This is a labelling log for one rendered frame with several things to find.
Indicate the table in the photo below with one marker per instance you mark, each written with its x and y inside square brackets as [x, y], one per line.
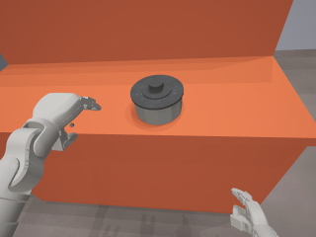
[241, 126]

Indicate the pot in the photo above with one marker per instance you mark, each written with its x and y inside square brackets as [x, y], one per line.
[158, 117]

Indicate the lid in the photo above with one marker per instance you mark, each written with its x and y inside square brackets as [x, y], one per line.
[147, 99]

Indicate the right robot hand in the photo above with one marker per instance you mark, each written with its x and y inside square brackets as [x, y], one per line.
[245, 219]

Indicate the robot right forearm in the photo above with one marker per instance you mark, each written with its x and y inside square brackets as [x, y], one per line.
[263, 230]

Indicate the robot left forearm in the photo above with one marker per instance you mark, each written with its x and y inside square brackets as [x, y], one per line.
[21, 169]

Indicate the left robot hand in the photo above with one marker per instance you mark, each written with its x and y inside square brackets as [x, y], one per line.
[60, 109]

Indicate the knob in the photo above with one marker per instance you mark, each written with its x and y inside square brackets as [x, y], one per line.
[156, 84]

